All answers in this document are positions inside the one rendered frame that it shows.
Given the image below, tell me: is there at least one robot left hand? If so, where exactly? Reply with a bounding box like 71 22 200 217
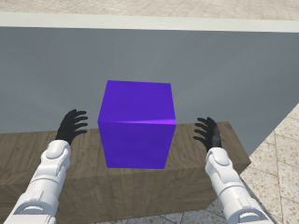
55 109 88 146

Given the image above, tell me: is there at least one robot right forearm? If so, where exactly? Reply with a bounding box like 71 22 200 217
205 147 274 224

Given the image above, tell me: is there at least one carton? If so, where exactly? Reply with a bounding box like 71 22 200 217
97 80 177 169

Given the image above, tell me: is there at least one left robot upper arm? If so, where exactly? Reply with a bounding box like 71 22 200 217
6 215 56 224

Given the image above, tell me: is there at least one pedestal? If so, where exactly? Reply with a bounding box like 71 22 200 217
0 121 251 224

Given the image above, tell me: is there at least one robot left forearm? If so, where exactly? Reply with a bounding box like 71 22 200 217
4 140 71 224

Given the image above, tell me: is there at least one robot right hand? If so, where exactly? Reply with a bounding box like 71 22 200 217
193 117 222 153

